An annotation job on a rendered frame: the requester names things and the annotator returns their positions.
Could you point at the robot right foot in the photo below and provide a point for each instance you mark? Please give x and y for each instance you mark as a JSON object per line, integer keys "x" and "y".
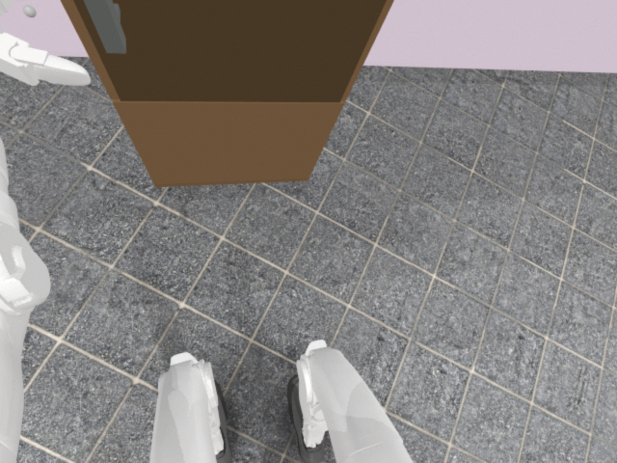
{"x": 314, "y": 453}

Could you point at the left robot forearm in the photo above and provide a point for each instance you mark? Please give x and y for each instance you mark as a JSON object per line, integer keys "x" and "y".
{"x": 8, "y": 209}

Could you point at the left robot hand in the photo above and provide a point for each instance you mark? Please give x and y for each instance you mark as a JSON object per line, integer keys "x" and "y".
{"x": 19, "y": 60}

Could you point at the cupboard door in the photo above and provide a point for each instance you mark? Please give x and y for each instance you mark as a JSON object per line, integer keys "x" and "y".
{"x": 237, "y": 50}

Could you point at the robot left thigh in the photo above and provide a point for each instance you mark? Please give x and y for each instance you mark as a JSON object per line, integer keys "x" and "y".
{"x": 181, "y": 431}

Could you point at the robot left upper arm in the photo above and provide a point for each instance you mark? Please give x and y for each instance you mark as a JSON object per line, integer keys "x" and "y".
{"x": 24, "y": 284}

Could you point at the handle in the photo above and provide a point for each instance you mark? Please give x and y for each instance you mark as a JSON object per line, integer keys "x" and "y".
{"x": 106, "y": 17}

